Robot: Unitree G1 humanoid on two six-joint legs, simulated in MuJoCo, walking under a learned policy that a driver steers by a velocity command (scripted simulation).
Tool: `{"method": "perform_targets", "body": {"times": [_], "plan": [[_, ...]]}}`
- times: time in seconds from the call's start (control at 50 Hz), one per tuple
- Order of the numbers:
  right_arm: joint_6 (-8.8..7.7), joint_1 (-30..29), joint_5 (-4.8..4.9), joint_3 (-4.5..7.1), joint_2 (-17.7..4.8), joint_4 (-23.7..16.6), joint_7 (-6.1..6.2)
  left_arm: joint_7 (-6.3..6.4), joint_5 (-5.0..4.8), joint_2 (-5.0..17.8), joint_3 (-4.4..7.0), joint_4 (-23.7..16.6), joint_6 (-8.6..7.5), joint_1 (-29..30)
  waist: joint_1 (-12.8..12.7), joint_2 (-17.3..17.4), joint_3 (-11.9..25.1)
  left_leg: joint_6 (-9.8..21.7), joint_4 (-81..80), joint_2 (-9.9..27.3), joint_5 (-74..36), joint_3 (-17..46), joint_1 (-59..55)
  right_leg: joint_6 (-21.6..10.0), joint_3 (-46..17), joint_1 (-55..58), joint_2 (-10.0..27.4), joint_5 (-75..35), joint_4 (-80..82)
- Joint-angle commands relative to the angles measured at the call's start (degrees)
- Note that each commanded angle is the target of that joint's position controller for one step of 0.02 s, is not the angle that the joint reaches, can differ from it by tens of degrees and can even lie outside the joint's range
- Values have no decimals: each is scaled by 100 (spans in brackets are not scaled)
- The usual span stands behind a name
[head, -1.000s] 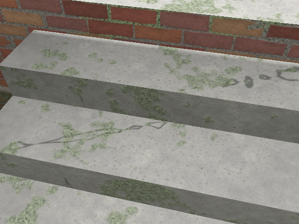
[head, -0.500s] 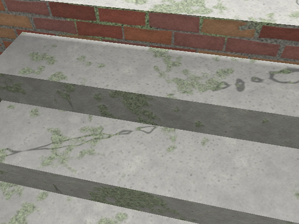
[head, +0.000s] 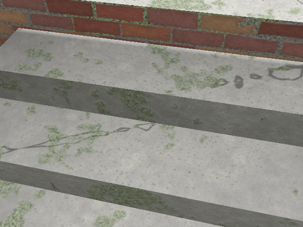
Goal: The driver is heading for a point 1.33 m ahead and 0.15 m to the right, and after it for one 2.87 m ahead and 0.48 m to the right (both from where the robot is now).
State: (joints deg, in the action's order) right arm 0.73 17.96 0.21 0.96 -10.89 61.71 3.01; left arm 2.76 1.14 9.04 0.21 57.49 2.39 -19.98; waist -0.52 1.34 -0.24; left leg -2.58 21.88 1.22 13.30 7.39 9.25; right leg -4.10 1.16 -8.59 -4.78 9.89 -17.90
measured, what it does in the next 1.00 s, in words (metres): walks ahead: left foot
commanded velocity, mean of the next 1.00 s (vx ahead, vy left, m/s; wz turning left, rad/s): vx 0.15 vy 0.00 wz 0.00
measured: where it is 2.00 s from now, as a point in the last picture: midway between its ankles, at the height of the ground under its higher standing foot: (123, 166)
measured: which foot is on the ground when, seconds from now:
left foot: down 0.00-0.56, up 0.58-0.84, down 0.86-1.00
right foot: down 0.00-0.86, up 0.88-1.00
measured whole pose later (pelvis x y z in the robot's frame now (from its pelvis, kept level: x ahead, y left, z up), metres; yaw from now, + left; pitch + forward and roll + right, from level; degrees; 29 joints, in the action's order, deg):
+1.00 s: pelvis +0.09 +0.07 -0.01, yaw +0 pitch +2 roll +0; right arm -3.1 27.8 -2.6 -0.2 -9.8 60.1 -0.1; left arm -1.1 -2.4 12.3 -0.4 50.6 -4.0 -16.7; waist 2.0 -2.9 2.6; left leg 3.7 25.4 -2.3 17.1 -4.5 10.6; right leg -6.0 -6.0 -48.0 -4.9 19.4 -119.6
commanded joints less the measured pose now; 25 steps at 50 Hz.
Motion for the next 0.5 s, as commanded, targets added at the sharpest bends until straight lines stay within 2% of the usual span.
{"method": "perform_targets", "body": {"times": [0.02,0.16,0.2,0.26,0.28,0.34,0.38,0.4,0.42,0.5], "plan": [[-30,399,2,72,-516,-62,16,14,-4,499,80,-90,-23,-426,-5,-72,-298,186,-316,130,-643,-51,607,-82,-603,306,681,-367,359],[-39,471,5,56,-517,-26,17,13,-12,500,73,-66,-14,-452,-8,-75,-318,183,-328,132,-636,-69,612,-82,-602,272,678,-295,364],[-21,579,32,48,-517,-2,31,26,-49,523,71,-36,0,-527,2,-100,-328,175,-317,115,-547,-97,600,-89,-616,208,678,-22,410],[-37,486,-8,36,-496,-37,25,19,-6,478,58,-75,-11,-408,0,-56,-440,180,-341,137,-652,-72,658,-85,-620,148,680,-169,390],[-47,519,-12,38,-511,-30,20,15,0,496,63,-61,-18,-461,-9,-54,-361,182,-337,137,-686,-74,631,-80,-602,218,673,-305,363],[-56,574,15,39,-527,-14,14,9,-22,512,65,-40,-21,-524,-15,-71,-302,185,-321,134,-703,-83,618,-79,-587,304,672,-456,320],[-22,784,62,29,-527,21,35,30,-87,569,67,15,4,-698,0,-122,-235,170,-297,101,-532,-132,555,-90,-608,249,674,-25,396],[-35,540,12,23,-489,-38,24,18,-28,470,48,-70,-7,-423,2,-64,-492,182,-332,136,-653,-87,682,-90,-622,131,684,-209,369],[-42,570,-11,23,-504,-41,21,14,-3,489,53,-61,-14,-476,-6,-57,-388,181,-328,139,-694,-86,636,-85,-609,190,678,-332,353],[-54,647,19,29,-532,-24,14,7,-31,520,61,-36,-24,-564,-12,-76,-303,180,-309,137,-724,-96,602,-81,-590,303,677,-521,303]]}}
Velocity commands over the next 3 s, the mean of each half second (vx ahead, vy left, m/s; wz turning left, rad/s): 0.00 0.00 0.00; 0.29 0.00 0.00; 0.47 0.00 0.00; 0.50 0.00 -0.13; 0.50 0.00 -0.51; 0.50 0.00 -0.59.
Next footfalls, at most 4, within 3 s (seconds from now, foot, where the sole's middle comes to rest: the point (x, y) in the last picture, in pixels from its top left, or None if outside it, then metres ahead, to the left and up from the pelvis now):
0.86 left None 0.09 0.15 -0.78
1.22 right None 0.33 -0.02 -0.61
1.78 left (92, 148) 0.69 0.27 -0.44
2.38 right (145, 70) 0.95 0.07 -0.27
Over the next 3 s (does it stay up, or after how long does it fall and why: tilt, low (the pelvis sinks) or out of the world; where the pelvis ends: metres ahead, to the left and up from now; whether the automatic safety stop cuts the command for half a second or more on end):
stays up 1.15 0.07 0.59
